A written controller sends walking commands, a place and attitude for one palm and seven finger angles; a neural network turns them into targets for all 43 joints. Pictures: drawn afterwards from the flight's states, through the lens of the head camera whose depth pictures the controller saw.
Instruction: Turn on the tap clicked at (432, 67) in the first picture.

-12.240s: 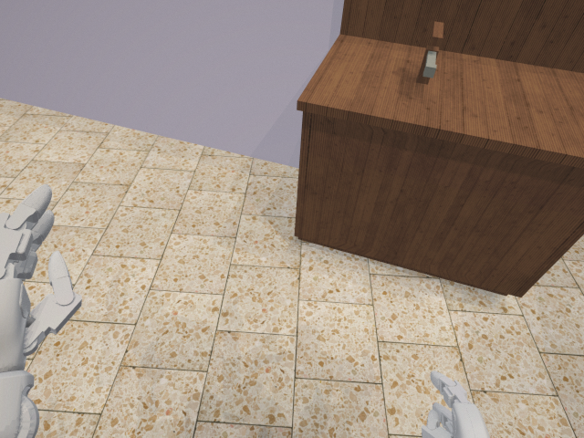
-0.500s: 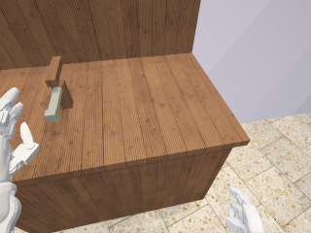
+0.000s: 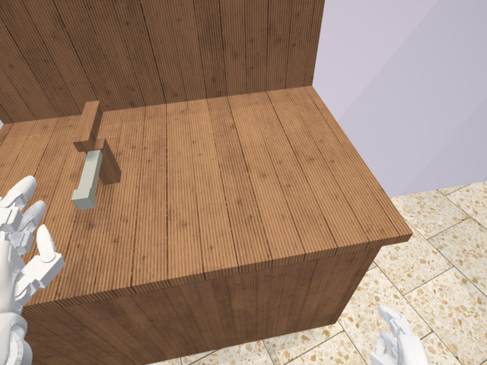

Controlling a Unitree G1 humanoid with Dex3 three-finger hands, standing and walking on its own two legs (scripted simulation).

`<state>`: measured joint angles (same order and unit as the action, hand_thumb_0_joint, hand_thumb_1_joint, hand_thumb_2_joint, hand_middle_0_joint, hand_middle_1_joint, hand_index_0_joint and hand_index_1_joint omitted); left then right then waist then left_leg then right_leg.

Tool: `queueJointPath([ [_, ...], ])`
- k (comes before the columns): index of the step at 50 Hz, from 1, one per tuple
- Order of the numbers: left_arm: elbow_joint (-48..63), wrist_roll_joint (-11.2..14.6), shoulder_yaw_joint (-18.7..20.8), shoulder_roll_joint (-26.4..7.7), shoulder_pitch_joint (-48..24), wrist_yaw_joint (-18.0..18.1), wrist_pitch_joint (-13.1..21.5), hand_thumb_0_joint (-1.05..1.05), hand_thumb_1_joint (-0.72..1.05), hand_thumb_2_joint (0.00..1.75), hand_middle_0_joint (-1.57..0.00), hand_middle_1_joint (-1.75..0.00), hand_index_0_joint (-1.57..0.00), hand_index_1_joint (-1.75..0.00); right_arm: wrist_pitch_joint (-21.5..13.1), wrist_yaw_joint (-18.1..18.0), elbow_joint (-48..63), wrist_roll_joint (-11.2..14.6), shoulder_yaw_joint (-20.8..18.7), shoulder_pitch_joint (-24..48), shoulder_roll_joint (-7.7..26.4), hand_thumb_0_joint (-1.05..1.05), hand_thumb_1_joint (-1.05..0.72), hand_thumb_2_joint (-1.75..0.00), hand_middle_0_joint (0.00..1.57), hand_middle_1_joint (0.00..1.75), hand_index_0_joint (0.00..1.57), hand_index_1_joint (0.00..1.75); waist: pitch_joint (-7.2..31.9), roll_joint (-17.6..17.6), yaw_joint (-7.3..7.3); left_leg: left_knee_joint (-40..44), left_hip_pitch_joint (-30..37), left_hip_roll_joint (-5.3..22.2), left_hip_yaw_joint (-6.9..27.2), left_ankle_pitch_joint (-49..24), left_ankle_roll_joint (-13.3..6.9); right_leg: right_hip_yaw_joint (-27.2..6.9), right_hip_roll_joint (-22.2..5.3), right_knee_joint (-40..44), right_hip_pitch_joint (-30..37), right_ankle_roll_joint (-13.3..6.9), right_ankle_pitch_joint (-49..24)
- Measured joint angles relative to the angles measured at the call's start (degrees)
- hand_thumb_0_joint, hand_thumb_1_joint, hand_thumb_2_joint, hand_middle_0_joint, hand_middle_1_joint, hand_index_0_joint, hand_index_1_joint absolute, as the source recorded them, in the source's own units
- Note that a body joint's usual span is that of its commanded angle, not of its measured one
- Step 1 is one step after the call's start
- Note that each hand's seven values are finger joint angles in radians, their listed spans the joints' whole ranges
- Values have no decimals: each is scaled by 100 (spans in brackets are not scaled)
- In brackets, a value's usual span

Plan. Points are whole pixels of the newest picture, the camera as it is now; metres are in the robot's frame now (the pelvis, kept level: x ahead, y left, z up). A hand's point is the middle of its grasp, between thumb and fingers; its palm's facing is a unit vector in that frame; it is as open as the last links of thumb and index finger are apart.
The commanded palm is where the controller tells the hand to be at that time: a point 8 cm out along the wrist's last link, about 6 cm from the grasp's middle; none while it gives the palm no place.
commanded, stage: turn the palm inward beside the body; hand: left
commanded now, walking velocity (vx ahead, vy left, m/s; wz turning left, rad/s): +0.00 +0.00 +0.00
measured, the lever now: (84, 198) +0.35 +0.33 +0.08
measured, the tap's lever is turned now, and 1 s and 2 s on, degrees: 0 0 0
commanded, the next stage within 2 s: reach beside the lever's end, fingers flat in 1.26 s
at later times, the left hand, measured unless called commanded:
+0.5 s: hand (47, 294) +0.16 +0.26 +0.14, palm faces +0.43 -0.89 -0.16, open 7.4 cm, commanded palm +0.11 +0.30 +0.15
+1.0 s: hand (70, 305) +0.15 +0.22 +0.14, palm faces +0.48 -0.87 -0.14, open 7.4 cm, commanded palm +0.10 +0.27 +0.15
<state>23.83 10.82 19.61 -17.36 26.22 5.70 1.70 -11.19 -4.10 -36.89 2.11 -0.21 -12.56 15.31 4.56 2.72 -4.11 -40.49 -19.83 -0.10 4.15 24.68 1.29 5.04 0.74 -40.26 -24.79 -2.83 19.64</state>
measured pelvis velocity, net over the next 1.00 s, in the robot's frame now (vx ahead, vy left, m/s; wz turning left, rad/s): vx -0.03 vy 0.00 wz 0.02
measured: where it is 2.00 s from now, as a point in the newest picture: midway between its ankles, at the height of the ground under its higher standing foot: outside the picture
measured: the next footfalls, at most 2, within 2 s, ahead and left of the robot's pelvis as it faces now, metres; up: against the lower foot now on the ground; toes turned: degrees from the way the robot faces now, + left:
none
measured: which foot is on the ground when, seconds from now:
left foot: down 0.00-1.00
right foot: down 0.00-1.00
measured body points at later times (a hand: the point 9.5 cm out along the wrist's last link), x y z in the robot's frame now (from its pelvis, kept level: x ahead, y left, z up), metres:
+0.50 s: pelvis -0.02 +0.02 +0.00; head -0.04 +0.01 +0.45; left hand +0.13 +0.30 +0.15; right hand +0.18 -0.18 -0.06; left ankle -0.04 +0.14 -0.72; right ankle +0.01 -0.09 -0.72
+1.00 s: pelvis -0.03 +0.00 +0.00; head -0.04 -0.03 +0.45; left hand +0.12 +0.27 +0.15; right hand +0.17 -0.22 -0.07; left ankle -0.04 +0.14 -0.72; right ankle +0.01 -0.09 -0.72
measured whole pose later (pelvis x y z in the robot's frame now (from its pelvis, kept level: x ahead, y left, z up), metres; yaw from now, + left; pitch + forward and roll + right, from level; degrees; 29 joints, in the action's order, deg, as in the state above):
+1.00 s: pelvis -0.03 +0.00 +0.00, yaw +1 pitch +1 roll +0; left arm 30.5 13.0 11.0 -12.3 31.8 11.6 -5.0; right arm -14.4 -5.4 -36.8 2.0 2.4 -11.8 14.1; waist 3.9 3.6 -4.2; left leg -41.4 -19.7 -0.2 5.5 22.9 1.6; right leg 6.5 0.6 -39.5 -23.4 -3.2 17.4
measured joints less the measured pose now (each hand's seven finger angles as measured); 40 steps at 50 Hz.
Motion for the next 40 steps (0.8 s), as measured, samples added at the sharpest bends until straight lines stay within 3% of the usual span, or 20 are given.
queueJointPath([
  [8, 305, -41, -500, 157, 208, -78, 152, 1, 90, 90, -21, -30, -21, -30, -308, -30, 106, -62, 137, -13, -168, 2, -91, -90, 20, 30, 20, 30, 69, -54, -30, 17, 68, -119, -62, -3, -116, -71, -114, 23, 70, 126, -9],
  [20, 415, 18, -581, 317, 239, 195, -409, 1, 90, 90, -21, -30, -21, -30, -205, -57, 164, -57, 341, 85, -261, 2, -90, -90, 20, 30, 20, 30, -8, -70, -105, 21, 110, -174, -74, -144, -173, -82, -166, 153, 179, 191, -210],
  [40, 602, 182, -840, 467, 563, 484, -544, 1, 90, 90, -21, -30, -21, -30, -277, -157, 65, -11, 346, 35, -180, 2, -90, -90, 20, 30, 20, 30, -72, 20, -29, -63, 56, -108, 19, -252, -56, 20, -109, 62, 138, 60, -294],
])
